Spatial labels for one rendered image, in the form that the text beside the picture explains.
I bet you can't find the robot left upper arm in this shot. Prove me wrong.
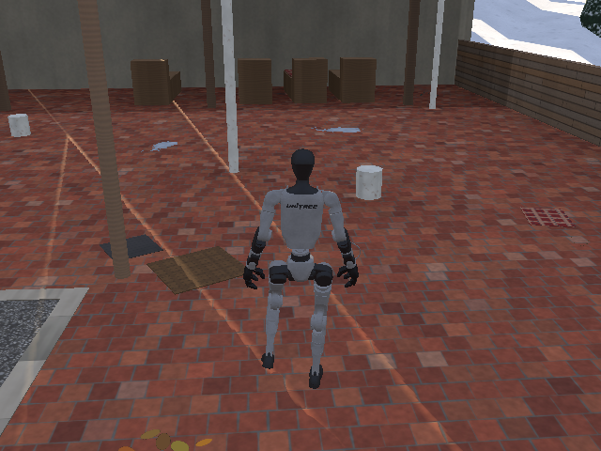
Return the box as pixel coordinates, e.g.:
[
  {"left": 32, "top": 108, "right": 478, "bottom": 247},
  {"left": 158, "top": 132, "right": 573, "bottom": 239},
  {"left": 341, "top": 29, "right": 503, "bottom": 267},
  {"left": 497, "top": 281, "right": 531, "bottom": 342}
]
[{"left": 257, "top": 189, "right": 283, "bottom": 241}]

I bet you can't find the robot right shin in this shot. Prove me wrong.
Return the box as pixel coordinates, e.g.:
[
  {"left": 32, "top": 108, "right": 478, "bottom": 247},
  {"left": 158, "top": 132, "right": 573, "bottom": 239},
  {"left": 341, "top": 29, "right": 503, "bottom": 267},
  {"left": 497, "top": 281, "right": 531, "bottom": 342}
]
[{"left": 311, "top": 316, "right": 327, "bottom": 376}]

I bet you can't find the robot right forearm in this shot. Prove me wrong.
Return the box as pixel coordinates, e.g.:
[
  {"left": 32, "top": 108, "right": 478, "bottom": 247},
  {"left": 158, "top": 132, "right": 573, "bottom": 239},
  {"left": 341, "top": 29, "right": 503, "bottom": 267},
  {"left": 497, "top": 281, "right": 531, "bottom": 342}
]
[{"left": 337, "top": 229, "right": 356, "bottom": 269}]

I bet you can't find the robot right upper arm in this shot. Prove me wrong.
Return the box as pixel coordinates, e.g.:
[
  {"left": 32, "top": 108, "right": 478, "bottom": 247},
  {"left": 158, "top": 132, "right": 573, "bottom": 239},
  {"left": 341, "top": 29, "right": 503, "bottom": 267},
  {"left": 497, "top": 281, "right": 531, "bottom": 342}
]
[{"left": 321, "top": 190, "right": 347, "bottom": 242}]

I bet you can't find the robot left forearm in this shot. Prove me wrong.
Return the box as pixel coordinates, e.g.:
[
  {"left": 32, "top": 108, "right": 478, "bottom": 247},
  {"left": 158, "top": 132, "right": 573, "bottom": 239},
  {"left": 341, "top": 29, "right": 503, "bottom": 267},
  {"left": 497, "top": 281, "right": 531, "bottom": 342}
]
[{"left": 246, "top": 227, "right": 266, "bottom": 270}]

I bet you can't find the left robot hand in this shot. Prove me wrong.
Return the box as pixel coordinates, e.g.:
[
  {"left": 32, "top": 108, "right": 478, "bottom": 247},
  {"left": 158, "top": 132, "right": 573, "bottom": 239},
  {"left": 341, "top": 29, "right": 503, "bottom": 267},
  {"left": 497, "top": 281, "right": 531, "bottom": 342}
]
[{"left": 243, "top": 266, "right": 265, "bottom": 289}]

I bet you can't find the right robot hand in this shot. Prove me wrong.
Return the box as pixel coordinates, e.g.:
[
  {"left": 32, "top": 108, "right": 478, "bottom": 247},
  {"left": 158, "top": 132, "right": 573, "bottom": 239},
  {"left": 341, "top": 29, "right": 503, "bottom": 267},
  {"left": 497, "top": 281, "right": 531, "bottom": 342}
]
[{"left": 337, "top": 264, "right": 359, "bottom": 288}]

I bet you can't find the robot torso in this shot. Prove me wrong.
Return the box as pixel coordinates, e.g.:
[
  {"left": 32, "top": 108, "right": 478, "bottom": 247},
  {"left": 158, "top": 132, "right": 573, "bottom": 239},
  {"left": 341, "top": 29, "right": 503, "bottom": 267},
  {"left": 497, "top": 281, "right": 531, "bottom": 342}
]
[{"left": 280, "top": 185, "right": 324, "bottom": 282}]

